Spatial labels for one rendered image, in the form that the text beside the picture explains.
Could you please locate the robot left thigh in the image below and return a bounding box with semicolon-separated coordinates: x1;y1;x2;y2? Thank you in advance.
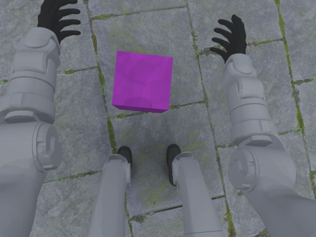
86;159;130;237

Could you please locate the robot right shin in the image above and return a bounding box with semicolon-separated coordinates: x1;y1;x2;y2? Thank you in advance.
173;152;199;165

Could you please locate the robot left hand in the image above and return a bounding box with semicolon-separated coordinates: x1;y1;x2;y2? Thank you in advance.
37;0;81;44

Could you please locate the robot right forearm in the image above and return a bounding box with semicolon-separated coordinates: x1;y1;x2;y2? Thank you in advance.
220;53;296;170

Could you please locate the robot right hand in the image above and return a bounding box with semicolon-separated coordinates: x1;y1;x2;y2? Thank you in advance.
210;14;247;63

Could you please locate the robot left forearm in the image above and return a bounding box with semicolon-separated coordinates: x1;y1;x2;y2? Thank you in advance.
0;27;61;125

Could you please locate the carton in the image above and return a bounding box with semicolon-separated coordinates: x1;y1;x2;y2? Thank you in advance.
112;51;173;113

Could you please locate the robot left upper arm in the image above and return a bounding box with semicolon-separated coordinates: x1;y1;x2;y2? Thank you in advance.
0;121;63;237

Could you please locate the robot right upper arm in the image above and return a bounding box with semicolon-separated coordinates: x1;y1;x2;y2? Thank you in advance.
228;145;316;237

